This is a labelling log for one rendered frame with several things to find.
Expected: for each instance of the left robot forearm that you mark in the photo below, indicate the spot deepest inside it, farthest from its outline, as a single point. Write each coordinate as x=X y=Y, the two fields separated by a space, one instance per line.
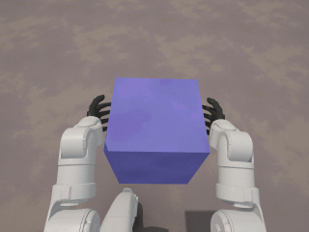
x=76 y=172

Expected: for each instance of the left robot hand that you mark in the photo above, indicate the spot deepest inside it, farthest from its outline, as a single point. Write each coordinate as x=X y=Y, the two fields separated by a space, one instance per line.
x=96 y=106

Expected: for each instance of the carton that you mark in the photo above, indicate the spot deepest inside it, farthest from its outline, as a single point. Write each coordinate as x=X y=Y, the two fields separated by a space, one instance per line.
x=156 y=132

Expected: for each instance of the right robot forearm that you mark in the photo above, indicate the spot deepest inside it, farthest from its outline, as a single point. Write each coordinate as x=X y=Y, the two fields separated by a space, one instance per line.
x=235 y=161

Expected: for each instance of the left robot thigh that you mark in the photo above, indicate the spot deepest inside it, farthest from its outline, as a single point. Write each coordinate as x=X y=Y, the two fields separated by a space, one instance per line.
x=121 y=213

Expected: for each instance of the robot left shin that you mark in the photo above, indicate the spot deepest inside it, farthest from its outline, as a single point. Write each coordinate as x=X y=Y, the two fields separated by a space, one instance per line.
x=129 y=190

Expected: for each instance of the right robot hand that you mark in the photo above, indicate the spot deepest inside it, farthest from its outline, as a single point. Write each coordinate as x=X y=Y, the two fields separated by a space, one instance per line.
x=216 y=113

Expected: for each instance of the robot left upper arm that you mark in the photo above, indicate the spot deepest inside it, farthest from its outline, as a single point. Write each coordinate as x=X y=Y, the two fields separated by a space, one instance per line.
x=74 y=220

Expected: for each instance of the robot right upper arm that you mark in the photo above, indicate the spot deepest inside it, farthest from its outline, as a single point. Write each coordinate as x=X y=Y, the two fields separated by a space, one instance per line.
x=236 y=221

